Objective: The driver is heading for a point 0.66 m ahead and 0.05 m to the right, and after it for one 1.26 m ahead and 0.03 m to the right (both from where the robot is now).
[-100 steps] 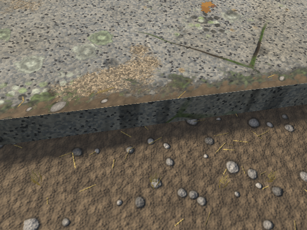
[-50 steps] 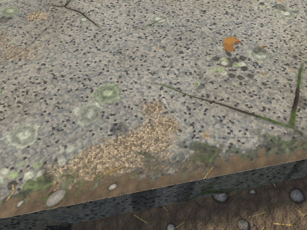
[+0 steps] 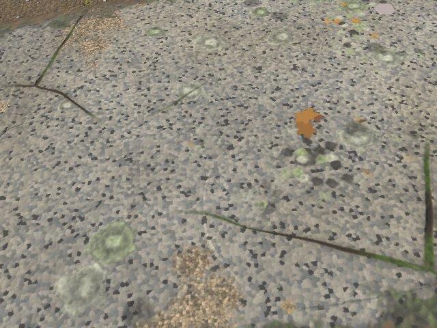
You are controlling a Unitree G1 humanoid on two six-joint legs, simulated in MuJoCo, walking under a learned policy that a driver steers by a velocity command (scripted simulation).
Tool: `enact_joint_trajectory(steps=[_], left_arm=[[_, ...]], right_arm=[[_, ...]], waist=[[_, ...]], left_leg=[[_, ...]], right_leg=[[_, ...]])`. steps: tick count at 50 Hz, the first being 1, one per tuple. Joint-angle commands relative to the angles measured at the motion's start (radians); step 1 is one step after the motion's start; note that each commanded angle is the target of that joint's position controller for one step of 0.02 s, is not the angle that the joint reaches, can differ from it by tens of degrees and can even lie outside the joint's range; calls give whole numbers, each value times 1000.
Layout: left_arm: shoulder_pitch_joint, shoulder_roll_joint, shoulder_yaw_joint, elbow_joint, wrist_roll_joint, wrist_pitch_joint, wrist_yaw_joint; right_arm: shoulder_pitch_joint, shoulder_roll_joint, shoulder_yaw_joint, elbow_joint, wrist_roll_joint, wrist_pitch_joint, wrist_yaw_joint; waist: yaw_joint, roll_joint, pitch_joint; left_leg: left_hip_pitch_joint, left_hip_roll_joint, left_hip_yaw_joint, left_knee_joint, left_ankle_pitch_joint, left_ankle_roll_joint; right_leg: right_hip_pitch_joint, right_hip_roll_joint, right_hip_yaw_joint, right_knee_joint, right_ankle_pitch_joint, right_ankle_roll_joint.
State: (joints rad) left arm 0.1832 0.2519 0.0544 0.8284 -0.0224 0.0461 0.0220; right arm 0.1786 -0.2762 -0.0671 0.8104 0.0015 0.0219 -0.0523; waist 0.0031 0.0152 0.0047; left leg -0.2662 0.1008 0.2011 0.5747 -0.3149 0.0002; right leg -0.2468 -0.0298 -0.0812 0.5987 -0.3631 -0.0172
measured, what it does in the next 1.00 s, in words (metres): climbs: left foot 0.19 m higher, then right foot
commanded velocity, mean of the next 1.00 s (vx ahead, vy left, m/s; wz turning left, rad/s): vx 0.45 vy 0.00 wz -0.19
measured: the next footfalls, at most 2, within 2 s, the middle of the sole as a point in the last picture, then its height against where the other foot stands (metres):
left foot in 0.44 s outside the picture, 0.19 m higher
right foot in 0.96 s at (341, 256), level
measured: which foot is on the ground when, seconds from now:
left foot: down 0.00-0.00, up 0.02-0.42, down 0.44-0.98, up 1.00-1.00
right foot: down 0.00-0.46, up 0.48-0.94, down 0.96-1.00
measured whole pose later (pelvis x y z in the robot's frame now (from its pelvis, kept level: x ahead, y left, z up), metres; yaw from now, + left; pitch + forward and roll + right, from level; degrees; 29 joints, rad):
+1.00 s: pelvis +0.51 -0.15 +0.18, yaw -9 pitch +4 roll +1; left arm 0.05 0.23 0.01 0.69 0.01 -0.10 -0.04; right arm 0.45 -0.24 -0.03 0.94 0.01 -0.07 0.00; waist -0.06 0.00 0.00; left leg -0.13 0.05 -0.01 0.75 -0.47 0.01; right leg -0.51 -0.02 -0.05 0.57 -0.13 -0.03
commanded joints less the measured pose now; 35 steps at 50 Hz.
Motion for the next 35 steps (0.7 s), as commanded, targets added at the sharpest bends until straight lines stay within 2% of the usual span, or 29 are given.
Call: enact_joint_trajectory(steps=[1,2,3,4,5,7,10,12,14,15,16,17,18,19,20,21,22,23,24,25,26,27,28,29,31,32,33,34,35], left_arm=[[243,260,75,7,-9,-28,-4],[254,242,65,-12,29,-58,-16],[280,217,57,16,37,-78,-20],[305,177,48,44,23,-83,-21],[317,120,27,50,16,-76,-26],[354,4,-20,70,30,-57,-39],[364,-15,-47,103,30,-38,-37],[332,-4,-56,104,42,-28,-25],[275,-6,-64,96,20,-29,-6],[309,-18,-67,104,10,-33,14],[349,18,-52,111,-6,-39,28],[343,5,-53,119,-21,-51,30],[334,65,-39,117,-28,-59,34],[380,108,-28,134,-18,-58,37],[421,141,-24,156,11,-61,44],[385,153,-18,168,35,-64,50],[323,154,-8,136,56,-76,51],[325,60,-5,92,16,-102,14],[282,0,-14,92,36,-135,-41],[215,-21,-5,37,12,-151,-82],[64,-49,-24,-43,1,-138,-89],[-50,-79,-43,-121,0,-128,-83],[2,-97,-52,-124,1,-110,-76],[95,-101,-59,-115,-17,-97,-74],[135,-131,-82,-118,-25,-81,-63],[103,-132,-92,-142,-24,-87,-58],[66,-104,-95,-170,-8,-94,-56],[21,-41,-87,-183,16,-98,-47],[-17,-13,-78,-186,35,-105,-40]], right_arm=[[-96,23,14,-135,-21,-32,30],[-145,-3,9,-122,5,-62,43],[-161,-12,5,-122,33,-87,61],[-150,3,14,-95,34,-104,69],[-148,21,24,-85,21,-113,72],[-158,69,45,-115,24,-118,94],[-188,162,101,-187,35,-112,111],[-190,176,127,-234,37,-108,107],[-291,176,156,-328,12,-119,100],[-383,172,160,-381,-9,-125,85],[-441,166,169,-428,-31,-128,73],[-431,156,156,-421,-36,-129,63],[-386,148,153,-426,-22,-136,55],[-308,113,130,-401,-5,-141,56],[-218,27,90,-384,28,-137,59],[-88,-35,62,-345,43,-123,69],[116,-107,40,-273,14,-113,91],[265,-188,19,-170,-46,-102,97],[333,-167,13,-122,-66,-85,67],[253,-57,31,-87,-31,-83,47],[192,30,49,-51,2,-90,47],[140,125,75,16,-8,-108,60],[87,193,90,52,-37,-115,64],[51,214,92,69,-45,-118,71],[100,188,90,121,-39,-116,83],[97,133,80,126,-27,-119,90],[66,108,77,114,-24,-122,91],[59,48,63,84,-19,-133,88],[101,32,61,84,-13,-142,71]], waist=[[70,-404,-47],[117,-258,-64],[97,-173,-2],[92,-116,40],[85,-71,46],[62,-94,46],[33,-84,127],[5,-84,166],[-12,-89,202],[17,-91,171],[27,-116,104],[6,-131,14],[-38,-203,-41],[-87,-278,-144],[-145,-383,-179],[-214,-419,-217],[-281,-277,-334],[-245,299,-416],[-240,474,-488],[-173,270,-302],[-129,95,-81],[-57,-48,77],[18,-48,78],[81,-37,72],[95,16,94],[107,9,109],[122,-10,109],[103,-49,90],[70,-46,25]], left_leg=[[-487,-96,12,532,-306,-45],[-664,-126,-196,929,-323,-57],[-854,-92,-225,1113,-278,-37],[-971,-68,-202,1259,-224,-16],[-1046,-53,-184,1380,-182,-7],[-1111,-58,-157,1654,-195,20],[-1275,-66,-132,1868,-239,26],[-1335,-54,-126,1898,-194,13],[-1170,-21,-69,1517,-41,1],[-1012,-12,-63,1368,34,-16],[-815,-15,-8,1194,67,-9],[-587,-35,39,1086,101,19],[-423,-59,48,935,50,48],[-350,-130,75,898,-81,74],[-312,-184,54,776,-220,105],[-276,-182,-60,629,-257,146],[-49,-90,-304,562,-182,206],[227,85,-837,99,-213,353],[343,219,-1311,-257,-205,437],[195,252,-1246,-263,-298,376],[11,239,-1088,-203,-393,310],[-215,201,-860,-161,-391,260],[-335,159,-679,-135,-325,211],[-365,127,-539,-143,-255,175],[-290,125,-440,-226,-139,161],[-264,98,-357,-270,-90,145],[-307,64,-277,-299,-33,125],[-337,24,-173,-339,22,138],[-303,2,-97,-391,92,165]], right_leg=[[346,-260,597,-280,203,-256],[379,-376,846,-381,144,-411],[435,-381,752,-385,137,-396],[465,-339,643,-335,194,-343],[477,-295,561,-282,261,-299],[392,-237,498,-268,219,-266],[242,-226,479,-306,70,-237],[142,-203,421,-331,46,-206],[-111,-97,292,-412,60,-155],[-210,-108,298,-510,152,-177],[-232,-132,287,-633,244,-204],[-189,-123,227,-647,561,-194],[-124,-126,194,-596,948,-190],[82,-146,163,-470,1489,-188],[257,-173,178,-335,1918,-180],[390,-204,186,-149,2117,-174],[299,-215,210,108,2067,-192],[-44,26,242,477,1129,-154],[-254,246,395,875,233,-116],[-432,219,445,1103,142,-119],[-547,163,364,1148,101,-143],[-592,98,287,1171,67,-170],[-533,63,269,1206,58,-182],[-518,44,280,1186,53,-183],[-679,50,278,1301,85,-185],[-742,32,273,1187,138,-178],[-715,23,266,1029,239,-165],[-619,31,196,803,371,-129],[-519,21,113,668,426,-82]])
